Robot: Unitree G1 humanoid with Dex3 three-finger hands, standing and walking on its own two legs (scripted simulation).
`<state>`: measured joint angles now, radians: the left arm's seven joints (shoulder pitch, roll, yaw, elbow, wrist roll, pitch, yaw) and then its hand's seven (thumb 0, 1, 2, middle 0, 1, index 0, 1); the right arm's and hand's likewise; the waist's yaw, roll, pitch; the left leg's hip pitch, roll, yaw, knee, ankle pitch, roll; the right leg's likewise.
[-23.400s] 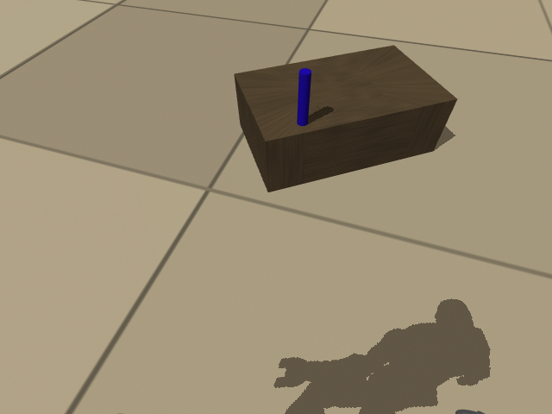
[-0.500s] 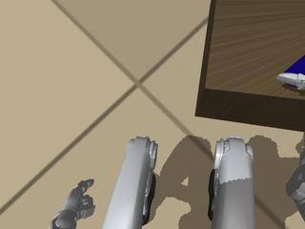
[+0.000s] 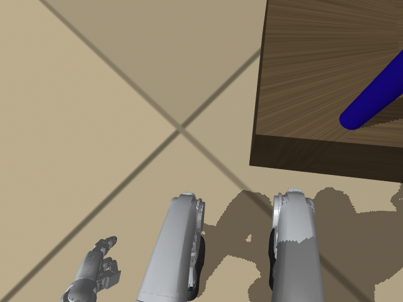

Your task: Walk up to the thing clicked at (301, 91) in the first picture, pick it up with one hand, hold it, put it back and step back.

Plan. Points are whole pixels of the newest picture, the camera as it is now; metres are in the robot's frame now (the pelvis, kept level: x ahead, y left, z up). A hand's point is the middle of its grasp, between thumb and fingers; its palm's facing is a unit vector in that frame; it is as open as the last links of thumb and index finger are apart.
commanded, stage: rise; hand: right
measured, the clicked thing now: (380, 92) +0.47 -0.30 -0.02
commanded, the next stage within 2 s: home in 0.02 s
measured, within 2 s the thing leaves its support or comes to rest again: neither
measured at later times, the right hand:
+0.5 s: hand out of the picture +0.36 -0.43 +0.14, palm faces +0.46 +0.78 -0.42, open 17.5 cm
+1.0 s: hand out of the picture +0.22 -0.22 +0.19, palm faces +0.26 +0.94 -0.23, open 17.5 cm
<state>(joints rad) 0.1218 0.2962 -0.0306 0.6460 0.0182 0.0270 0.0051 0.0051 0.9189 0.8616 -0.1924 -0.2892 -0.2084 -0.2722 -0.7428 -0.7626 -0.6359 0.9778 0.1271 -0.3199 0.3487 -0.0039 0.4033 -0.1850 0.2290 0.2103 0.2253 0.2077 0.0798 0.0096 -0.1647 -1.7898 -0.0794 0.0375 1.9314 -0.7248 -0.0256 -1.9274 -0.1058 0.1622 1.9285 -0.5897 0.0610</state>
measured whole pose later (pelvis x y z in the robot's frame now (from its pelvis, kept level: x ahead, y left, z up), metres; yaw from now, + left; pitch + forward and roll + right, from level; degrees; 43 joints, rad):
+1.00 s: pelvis +0.07 -0.02 +0.26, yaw -8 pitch +8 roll +2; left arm 0.22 0.18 -0.04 0.51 -0.05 0.00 0.11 0.01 0.90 0.90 -0.20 -0.30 -0.21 -0.29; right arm 0.41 -0.19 0.02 0.16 0.05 0.10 -0.14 -0.01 0.55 -0.05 0.06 0.05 0.05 0.05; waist 0.01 -0.04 -0.09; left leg -0.51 0.01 0.00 0.84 -0.47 -0.04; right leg -0.64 -0.06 0.03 0.89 -0.38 0.03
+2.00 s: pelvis +0.07 -0.02 +0.25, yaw -7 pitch +7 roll +2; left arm 0.26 0.20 -0.02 0.51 -0.02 -0.10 0.15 0.01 0.90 0.90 -0.20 -0.30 -0.21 -0.30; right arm 0.45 -0.20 0.01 0.03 0.02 0.22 -0.15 -0.01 0.55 -0.04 0.05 0.05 0.05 0.04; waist 0.01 -0.02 -0.08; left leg -0.52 0.01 0.00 0.89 -0.49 -0.04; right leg -0.65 -0.07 0.03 0.93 -0.40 0.03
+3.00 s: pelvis +0.07 -0.01 +0.25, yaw -7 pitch +7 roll +2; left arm 0.26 0.21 -0.01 0.52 -0.01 -0.10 0.17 0.01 0.90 0.90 -0.20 -0.30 -0.21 -0.30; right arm 0.46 -0.20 0.01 0.00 0.02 0.26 -0.14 -0.01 0.52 -0.06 0.06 0.05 0.05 0.05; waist 0.02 -0.03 -0.10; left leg -0.53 0.00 0.01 0.92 -0.51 -0.03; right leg -0.66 -0.07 0.04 0.94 -0.41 0.04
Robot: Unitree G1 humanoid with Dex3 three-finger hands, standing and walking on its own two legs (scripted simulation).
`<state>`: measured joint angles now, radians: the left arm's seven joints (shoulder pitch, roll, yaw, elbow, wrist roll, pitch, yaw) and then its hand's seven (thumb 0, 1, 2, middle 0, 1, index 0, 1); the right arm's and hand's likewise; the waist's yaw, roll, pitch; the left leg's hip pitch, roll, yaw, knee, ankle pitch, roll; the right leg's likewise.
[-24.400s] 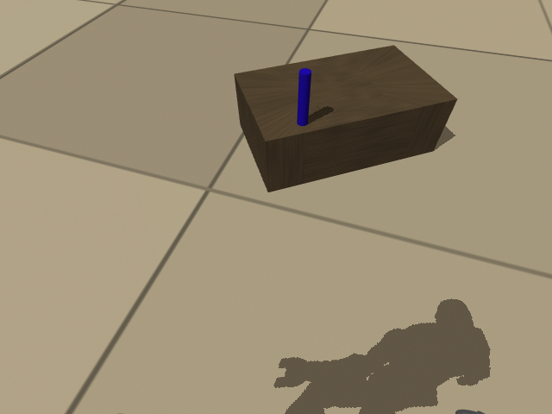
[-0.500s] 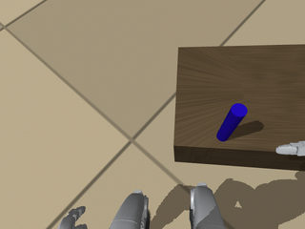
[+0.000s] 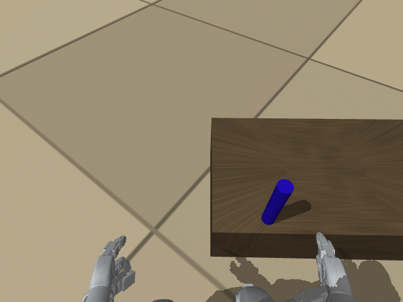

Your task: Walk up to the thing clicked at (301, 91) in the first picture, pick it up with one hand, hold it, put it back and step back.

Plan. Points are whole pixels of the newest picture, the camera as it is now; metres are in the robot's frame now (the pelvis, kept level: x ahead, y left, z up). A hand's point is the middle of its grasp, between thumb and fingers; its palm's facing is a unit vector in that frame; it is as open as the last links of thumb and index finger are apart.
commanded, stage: home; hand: right
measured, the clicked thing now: (275, 204) +0.43 -0.22 -0.28
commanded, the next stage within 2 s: stand in 2.00 s
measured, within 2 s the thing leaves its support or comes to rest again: neither
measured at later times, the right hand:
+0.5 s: hand (291, 277) +0.17 -0.16 -0.07, palm faces +0.12 +0.96 -0.26, open 17.6 cm
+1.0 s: hand (304, 280) +0.17 -0.18 -0.06, palm faces +0.13 +0.95 -0.27, open 17.5 cm
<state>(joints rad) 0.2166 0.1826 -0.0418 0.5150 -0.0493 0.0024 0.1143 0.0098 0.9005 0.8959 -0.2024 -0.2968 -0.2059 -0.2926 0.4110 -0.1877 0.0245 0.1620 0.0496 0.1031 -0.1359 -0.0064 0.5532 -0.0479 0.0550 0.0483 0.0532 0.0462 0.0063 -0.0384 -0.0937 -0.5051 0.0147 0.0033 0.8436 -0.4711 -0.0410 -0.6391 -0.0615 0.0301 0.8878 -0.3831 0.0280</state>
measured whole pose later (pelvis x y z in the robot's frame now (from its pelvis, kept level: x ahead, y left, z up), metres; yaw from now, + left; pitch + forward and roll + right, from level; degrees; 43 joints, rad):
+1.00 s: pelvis +0.00 +0.00 -0.01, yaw +0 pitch +7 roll +2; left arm 0.26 0.20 -0.02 0.51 -0.02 -0.10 0.15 0.01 0.90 0.90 -0.20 -0.30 -0.21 -0.30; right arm 0.45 -0.20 0.01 0.03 0.02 0.22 -0.15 -0.01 0.55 -0.04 0.05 0.05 0.05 0.04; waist 0.01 -0.02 -0.08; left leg -0.52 0.01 0.00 0.89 -0.49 -0.04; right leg -0.65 -0.07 0.03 0.93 -0.40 0.03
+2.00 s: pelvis +0.00 +0.01 -0.01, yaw +0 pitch +7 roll +2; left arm 0.26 0.21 -0.01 0.52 -0.01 -0.10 0.17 0.01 0.90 0.90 -0.20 -0.30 -0.21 -0.30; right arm 0.46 -0.20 0.01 0.00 0.02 0.26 -0.14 -0.01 0.52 -0.06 0.06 0.05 0.05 0.05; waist 0.02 -0.03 -0.10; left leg -0.53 0.00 0.01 0.92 -0.51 -0.03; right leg -0.66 -0.07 0.04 0.94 -0.41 0.04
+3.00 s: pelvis -0.02 -0.01 +0.04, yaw +1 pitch -4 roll +0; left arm 0.13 0.33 0.02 1.13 0.02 0.00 -0.01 0.01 0.91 0.90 -0.20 -0.30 -0.21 -0.30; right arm 0.21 -0.33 -0.01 1.08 -0.03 -0.01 -0.01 0.01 -0.90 -0.90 0.20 0.30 0.20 0.30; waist 0.01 0.00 0.05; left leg -0.11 0.05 -0.03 0.44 -0.26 -0.05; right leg -0.20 -0.03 -0.03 0.43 -0.16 0.01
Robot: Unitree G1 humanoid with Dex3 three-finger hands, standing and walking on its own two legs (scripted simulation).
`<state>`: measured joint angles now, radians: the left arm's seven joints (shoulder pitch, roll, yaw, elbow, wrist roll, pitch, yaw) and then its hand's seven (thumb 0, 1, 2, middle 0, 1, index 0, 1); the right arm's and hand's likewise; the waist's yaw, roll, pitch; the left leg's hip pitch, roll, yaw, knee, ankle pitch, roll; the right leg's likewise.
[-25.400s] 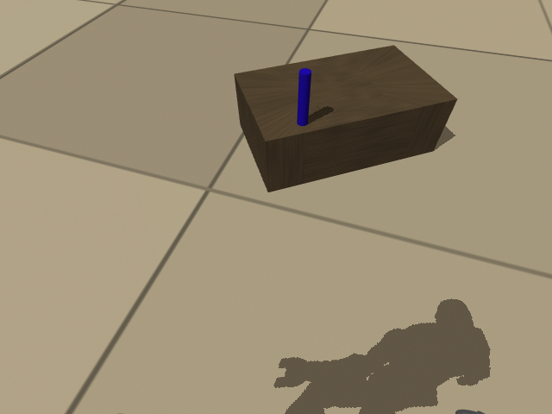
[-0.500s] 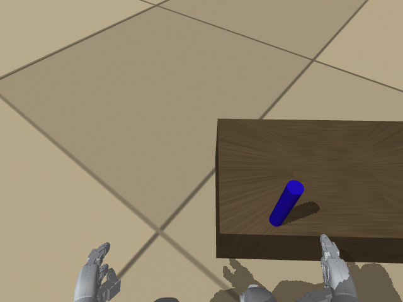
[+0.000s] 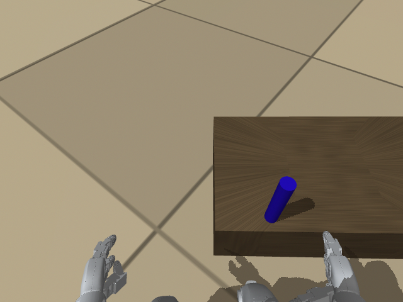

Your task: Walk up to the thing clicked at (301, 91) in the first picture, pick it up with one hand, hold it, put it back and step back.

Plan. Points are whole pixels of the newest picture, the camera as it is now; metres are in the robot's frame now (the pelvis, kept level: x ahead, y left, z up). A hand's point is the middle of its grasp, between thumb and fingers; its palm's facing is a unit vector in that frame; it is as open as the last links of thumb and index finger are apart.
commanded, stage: home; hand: right
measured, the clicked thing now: (278, 202) +0.43 -0.23 -0.27
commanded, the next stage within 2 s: stand in 1.00 s
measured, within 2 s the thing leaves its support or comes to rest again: neither
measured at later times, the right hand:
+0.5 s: hand (303, 272) +0.18 -0.18 -0.06, palm faces +0.13 +0.95 -0.27, open 17.4 cm
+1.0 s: hand (301, 274) +0.17 -0.17 -0.06, palm faces +0.12 +0.96 -0.27, open 17.4 cm
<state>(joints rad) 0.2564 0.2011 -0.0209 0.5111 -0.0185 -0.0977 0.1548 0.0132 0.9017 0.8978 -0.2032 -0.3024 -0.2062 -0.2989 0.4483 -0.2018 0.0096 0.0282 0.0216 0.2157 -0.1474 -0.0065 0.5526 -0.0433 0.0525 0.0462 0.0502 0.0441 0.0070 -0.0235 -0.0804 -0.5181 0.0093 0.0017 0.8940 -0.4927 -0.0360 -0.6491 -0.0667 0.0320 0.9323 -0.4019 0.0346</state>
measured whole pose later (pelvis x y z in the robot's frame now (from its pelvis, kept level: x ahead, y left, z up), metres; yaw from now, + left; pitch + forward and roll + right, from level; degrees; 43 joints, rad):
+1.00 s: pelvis +0.00 +0.01 +0.00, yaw +0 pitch +7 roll +2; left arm 0.26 0.21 -0.01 0.52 -0.01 -0.10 0.17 0.01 0.90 0.90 -0.20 -0.30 -0.21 -0.30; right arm 0.46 -0.20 0.01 0.00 0.02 0.26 -0.14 -0.01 0.52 -0.06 0.06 0.05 0.05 0.05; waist 0.02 -0.03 -0.10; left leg -0.53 0.00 0.01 0.92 -0.51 -0.03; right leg -0.66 -0.07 0.04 0.94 -0.41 0.04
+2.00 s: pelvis -0.01 -0.01 +0.05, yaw +1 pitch -4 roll +0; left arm 0.13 0.33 0.02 1.13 0.02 0.00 -0.01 0.01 0.91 0.90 -0.20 -0.30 -0.21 -0.30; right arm 0.21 -0.33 -0.01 1.08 -0.03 -0.01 -0.01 0.01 -0.90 -0.90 0.20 0.30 0.20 0.30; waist 0.01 0.00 0.05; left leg -0.11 0.05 -0.03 0.44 -0.26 -0.05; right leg -0.20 -0.03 -0.03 0.43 -0.16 0.01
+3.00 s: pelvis +0.00 -0.01 +0.06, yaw +1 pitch -3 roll +0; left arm 0.11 0.34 0.01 1.16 0.01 -0.01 -0.01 0.01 0.91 0.90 -0.20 -0.30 -0.20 -0.30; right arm 0.15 -0.35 0.00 1.13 -0.02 0.00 0.00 0.01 -0.91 -0.90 0.20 0.30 0.20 0.30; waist 0.00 0.01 0.05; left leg -0.06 0.05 -0.02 0.35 -0.23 -0.05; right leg -0.17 -0.03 -0.02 0.36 -0.14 0.02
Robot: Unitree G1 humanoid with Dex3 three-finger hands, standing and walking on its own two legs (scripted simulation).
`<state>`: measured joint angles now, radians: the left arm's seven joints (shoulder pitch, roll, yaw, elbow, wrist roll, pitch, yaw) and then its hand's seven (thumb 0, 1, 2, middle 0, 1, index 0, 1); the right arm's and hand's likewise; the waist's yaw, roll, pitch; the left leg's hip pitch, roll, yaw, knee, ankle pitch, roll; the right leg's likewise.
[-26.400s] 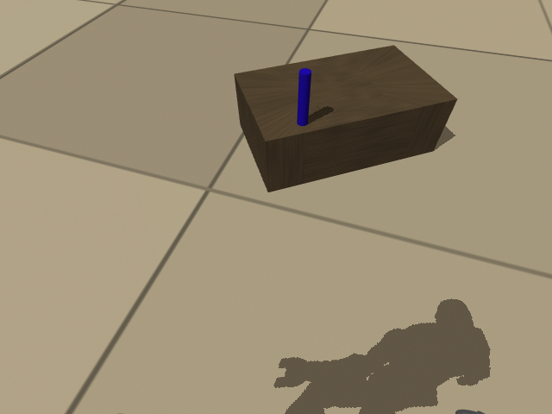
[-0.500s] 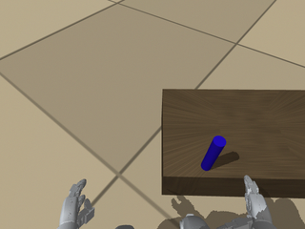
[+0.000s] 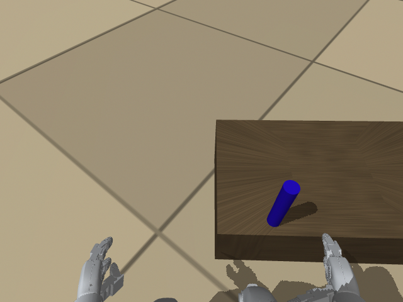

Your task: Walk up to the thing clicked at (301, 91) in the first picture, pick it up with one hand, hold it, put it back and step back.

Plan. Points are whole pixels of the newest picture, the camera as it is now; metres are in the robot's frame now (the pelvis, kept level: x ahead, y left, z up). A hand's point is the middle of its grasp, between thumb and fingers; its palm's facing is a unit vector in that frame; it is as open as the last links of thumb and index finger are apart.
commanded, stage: stand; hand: right
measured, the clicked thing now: (281, 205) +0.43 -0.24 -0.27
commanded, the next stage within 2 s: none
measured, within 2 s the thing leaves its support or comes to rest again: neither
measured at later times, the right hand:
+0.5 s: hand out of the picture +0.08 -0.27 -0.12, palm faces -0.03 +0.93 -0.36, open 10.2 cm
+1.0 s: hand out of the picture +0.03 -0.26 -0.11, palm faces -0.04 +0.94 -0.34, open 7.4 cm
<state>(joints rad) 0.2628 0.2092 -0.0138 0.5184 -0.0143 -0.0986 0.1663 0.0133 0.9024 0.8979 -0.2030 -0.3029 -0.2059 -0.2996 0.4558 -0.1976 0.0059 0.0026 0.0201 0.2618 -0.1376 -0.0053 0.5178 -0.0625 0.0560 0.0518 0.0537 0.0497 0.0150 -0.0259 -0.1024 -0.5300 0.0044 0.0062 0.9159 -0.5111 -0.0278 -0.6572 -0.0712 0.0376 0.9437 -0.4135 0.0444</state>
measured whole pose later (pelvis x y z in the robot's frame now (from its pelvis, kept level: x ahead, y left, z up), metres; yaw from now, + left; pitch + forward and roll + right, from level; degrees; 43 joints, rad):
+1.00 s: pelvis -0.02 -0.02 +0.05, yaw +1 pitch -4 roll +0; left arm 0.13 0.33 0.02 1.13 0.02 0.00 -0.01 0.01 0.91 0.90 -0.20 -0.30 -0.21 -0.30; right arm 0.21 -0.33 -0.01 1.08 -0.03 -0.01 -0.01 0.01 -0.90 -0.90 0.20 0.30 0.20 0.30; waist 0.01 0.00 0.05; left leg -0.11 0.05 -0.03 0.44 -0.26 -0.05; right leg -0.20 -0.03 -0.03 0.43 -0.16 0.01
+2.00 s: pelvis +0.00 -0.01 +0.06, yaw +1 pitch -3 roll +0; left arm 0.11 0.34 0.01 1.16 0.01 -0.01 -0.01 0.01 0.91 0.90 -0.20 -0.30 -0.20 -0.30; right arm 0.15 -0.35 0.00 1.13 -0.02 0.00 0.00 0.01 -0.91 -0.90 0.20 0.30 0.20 0.30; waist 0.00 0.01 0.05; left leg -0.06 0.05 -0.02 0.35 -0.23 -0.05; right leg -0.17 -0.03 -0.02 0.36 -0.14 0.02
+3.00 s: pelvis -0.06 +0.04 +0.03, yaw +1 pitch -1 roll +0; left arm -0.02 0.41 0.07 0.92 0.01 0.07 0.03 0.01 0.91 0.90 -0.20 -0.30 -0.20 -0.30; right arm 0.15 -0.37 -0.05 0.96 -0.03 0.04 0.01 0.01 -0.91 -0.90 0.20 0.30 0.20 0.30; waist -0.03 -0.06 0.20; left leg -0.29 -0.03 0.00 0.69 -0.39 0.04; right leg -0.50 0.05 0.17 0.93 -0.50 -0.02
